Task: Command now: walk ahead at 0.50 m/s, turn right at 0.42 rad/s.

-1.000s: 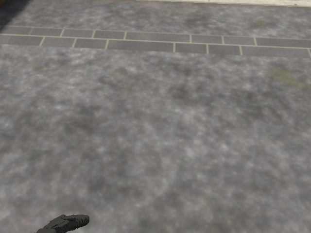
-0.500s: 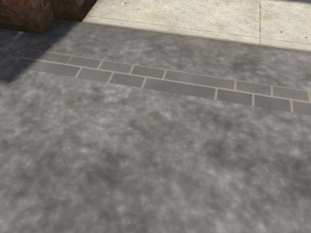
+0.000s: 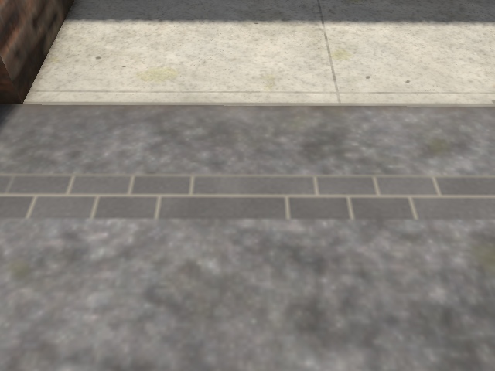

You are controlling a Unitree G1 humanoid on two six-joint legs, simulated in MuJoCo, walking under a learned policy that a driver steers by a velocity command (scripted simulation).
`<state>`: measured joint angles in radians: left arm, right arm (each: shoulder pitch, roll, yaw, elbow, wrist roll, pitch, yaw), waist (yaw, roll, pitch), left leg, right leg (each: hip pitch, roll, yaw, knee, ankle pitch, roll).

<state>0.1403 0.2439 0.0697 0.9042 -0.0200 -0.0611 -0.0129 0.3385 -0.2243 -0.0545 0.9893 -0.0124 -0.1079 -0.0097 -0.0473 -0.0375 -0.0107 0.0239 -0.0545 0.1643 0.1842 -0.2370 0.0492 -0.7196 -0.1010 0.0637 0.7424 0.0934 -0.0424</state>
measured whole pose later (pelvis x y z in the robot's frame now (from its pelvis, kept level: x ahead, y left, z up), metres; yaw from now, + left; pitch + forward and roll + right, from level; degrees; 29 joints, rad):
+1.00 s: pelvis +0.42 -0.08 -0.01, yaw -26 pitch +1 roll +1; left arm 0.21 0.25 0.04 0.72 0.02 0.03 0.02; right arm 0.16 -0.24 -0.03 0.79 -0.01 -0.01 0.01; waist -0.02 0.01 0.02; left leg -0.37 -0.01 0.02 0.51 -0.16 0.01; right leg -0.30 -0.01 0.05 0.57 -0.27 0.00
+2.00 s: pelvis +0.54 -0.11 -0.01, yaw -22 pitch +0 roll -1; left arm 0.29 0.26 0.07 0.89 -0.03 -0.09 0.02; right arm 0.31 -0.24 -0.06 1.04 0.01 -0.10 0.03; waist -0.03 -0.03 0.00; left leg -0.21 -0.04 0.01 0.51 -0.30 0.07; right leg -0.36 0.00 0.03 1.07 -0.39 -0.04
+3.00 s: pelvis +1.03 -0.17 -0.01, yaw +10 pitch +2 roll -1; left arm 0.23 0.30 0.05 0.87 -0.03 -0.10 -0.01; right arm 0.20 -0.28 -0.06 0.69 0.01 -0.05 0.03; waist 0.01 -0.01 0.05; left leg -0.38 -0.04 0.05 0.54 -0.19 0.08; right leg -0.40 -0.09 -0.01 1.20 -0.39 -0.01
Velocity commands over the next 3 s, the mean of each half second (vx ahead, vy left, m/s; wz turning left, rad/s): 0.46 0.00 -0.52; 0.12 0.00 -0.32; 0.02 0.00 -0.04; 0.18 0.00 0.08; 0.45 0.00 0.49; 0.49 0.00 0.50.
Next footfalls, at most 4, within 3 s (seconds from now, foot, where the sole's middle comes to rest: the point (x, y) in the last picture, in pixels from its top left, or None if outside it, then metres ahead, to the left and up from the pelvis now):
0.18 right None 0.28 -0.13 -0.78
0.62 left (256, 350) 0.57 -0.03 -0.78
0.96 right None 0.41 -0.22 -0.78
2.36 right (358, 261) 0.84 -0.36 -0.78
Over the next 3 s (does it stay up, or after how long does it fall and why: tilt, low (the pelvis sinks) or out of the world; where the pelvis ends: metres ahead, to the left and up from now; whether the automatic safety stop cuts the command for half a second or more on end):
stays up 1.03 -0.17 -0.01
